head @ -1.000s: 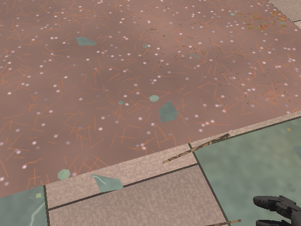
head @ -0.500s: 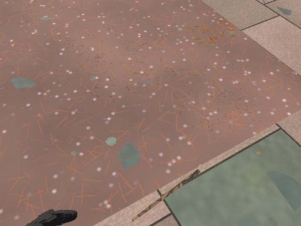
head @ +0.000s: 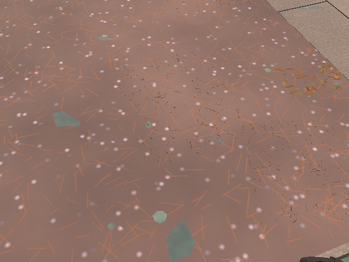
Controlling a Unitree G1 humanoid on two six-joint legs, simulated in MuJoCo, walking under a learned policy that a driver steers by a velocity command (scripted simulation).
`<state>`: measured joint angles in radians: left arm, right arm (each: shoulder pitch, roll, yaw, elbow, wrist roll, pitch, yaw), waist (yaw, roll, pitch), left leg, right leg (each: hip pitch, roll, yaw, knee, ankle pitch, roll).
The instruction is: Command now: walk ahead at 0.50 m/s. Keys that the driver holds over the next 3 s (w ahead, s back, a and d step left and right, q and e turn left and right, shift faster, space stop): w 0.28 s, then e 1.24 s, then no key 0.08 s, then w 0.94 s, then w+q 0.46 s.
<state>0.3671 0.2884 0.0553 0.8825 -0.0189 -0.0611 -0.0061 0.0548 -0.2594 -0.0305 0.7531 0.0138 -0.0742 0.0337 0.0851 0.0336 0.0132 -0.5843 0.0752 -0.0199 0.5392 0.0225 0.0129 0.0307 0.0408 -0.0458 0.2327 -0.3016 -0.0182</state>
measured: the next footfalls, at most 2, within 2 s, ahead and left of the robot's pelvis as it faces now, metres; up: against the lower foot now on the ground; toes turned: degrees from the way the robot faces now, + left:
left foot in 0.06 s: +0.21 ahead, +0.13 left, +0.00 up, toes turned +2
right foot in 0.56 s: +0.45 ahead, -0.09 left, +0.00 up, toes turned -7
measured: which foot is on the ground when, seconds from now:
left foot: up 0.00-0.04, down 0.06-0.56, up 0.58-0.98, down 1.00-1.00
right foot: down 0.00-0.08, up 0.10-0.54, down 0.56-1.00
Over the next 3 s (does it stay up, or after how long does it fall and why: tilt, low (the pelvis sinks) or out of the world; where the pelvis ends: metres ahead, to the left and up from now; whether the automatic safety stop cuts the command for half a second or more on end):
stays up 0.82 -0.39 -0.01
